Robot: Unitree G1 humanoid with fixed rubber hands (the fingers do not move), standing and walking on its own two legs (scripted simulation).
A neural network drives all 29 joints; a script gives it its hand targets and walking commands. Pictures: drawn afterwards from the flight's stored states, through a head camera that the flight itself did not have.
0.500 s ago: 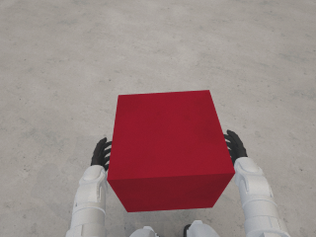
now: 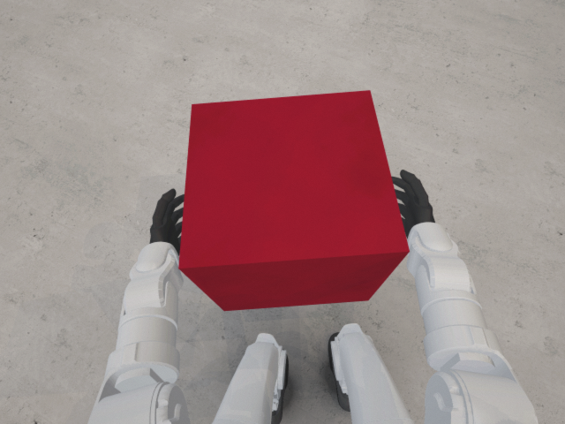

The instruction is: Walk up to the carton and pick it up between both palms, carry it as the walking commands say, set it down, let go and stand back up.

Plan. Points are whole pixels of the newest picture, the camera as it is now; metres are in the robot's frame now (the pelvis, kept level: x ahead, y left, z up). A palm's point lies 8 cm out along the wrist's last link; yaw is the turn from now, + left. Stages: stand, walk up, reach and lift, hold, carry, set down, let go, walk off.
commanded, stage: set down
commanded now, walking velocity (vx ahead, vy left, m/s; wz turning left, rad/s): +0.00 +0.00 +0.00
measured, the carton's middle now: (289, 212) +0.44 +0.02 -0.15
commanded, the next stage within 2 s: none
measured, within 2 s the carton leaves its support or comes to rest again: neither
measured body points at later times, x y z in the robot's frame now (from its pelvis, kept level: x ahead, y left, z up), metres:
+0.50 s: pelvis -0.02 +0.00 -0.08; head +0.20 -0.01 +0.31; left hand +0.42 +0.21 -0.15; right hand +0.43 -0.16 -0.16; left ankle +0.05 +0.11 -0.64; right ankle +0.09 -0.11 -0.64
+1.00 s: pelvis -0.02 +0.01 -0.15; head +0.25 +0.02 +0.21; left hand +0.45 +0.22 -0.24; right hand +0.46 -0.16 -0.24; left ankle +0.06 +0.11 -0.64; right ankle +0.09 -0.11 -0.64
